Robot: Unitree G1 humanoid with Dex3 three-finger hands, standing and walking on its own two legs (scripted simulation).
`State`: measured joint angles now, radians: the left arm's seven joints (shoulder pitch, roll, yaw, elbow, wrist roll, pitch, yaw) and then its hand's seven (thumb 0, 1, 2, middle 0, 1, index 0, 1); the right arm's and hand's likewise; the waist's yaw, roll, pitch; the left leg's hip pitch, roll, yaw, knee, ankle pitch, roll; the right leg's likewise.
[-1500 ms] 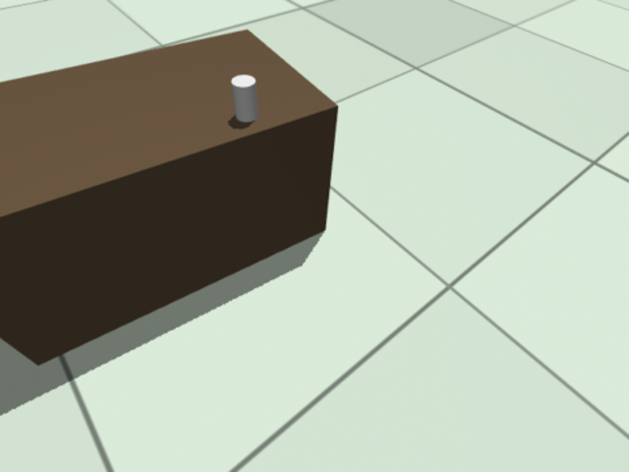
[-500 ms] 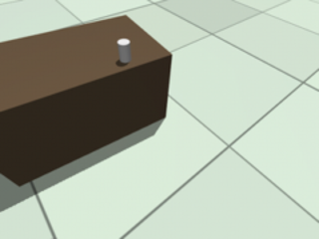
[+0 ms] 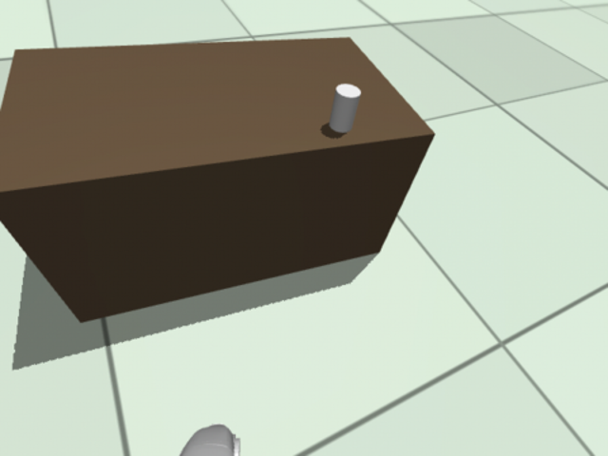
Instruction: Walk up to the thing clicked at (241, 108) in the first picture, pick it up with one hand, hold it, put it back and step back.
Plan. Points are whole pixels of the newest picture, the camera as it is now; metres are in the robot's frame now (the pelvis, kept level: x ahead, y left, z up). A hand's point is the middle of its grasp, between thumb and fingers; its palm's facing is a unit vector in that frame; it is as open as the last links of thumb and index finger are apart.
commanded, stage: walk up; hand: right
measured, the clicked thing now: (344, 108) +0.96 -0.10 -0.08
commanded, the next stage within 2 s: none
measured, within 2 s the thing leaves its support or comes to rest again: neither
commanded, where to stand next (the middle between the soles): +0.51 -0.04 m, yaw +21 degrees
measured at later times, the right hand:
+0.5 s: hand (473, 365) +0.29 -0.30 -0.12, palm faces -0.22 +0.89 -0.40, open 7.3 cm
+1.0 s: hand (429, 230) +0.56 -0.27 -0.10, palm faces -0.35 +0.81 -0.47, open 7.3 cm
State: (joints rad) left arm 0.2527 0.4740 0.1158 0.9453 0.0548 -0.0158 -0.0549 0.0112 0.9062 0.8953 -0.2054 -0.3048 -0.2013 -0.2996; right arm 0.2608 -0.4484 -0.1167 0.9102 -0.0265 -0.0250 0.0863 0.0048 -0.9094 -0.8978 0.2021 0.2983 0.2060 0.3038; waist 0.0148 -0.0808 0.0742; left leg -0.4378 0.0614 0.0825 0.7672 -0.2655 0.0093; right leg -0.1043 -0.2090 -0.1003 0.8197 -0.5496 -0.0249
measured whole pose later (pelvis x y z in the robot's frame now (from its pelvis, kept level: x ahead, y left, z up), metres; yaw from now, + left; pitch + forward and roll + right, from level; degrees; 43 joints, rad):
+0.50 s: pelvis +0.21 -0.03 +0.01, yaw +12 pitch -2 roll +0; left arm 0.22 0.41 0.11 0.84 0.04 -0.03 -0.09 0.01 0.91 0.90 -0.20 -0.30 -0.20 -0.30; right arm 0.42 -0.43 -0.05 0.80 -0.01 -0.08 0.01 0.01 -0.90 -0.90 0.21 0.30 0.21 0.30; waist 0.00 0.02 0.07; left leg -0.15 0.03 -0.11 0.70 -0.45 -0.01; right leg -0.40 -0.04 -0.06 0.63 -0.19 -0.02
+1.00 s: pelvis +0.38 -0.04 +0.01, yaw +19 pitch -3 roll +0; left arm 0.40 0.40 0.08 0.78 0.03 0.01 -0.06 0.01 0.91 0.90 -0.20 -0.30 -0.20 -0.30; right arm 0.29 -0.39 -0.05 0.77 -0.01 -0.09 -0.01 0.01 -0.91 -0.90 0.21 0.30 0.21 0.30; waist 0.05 -0.08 0.14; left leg -0.40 0.00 0.09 0.67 -0.21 0.06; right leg -0.25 -0.01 -0.10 0.97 -0.53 -0.04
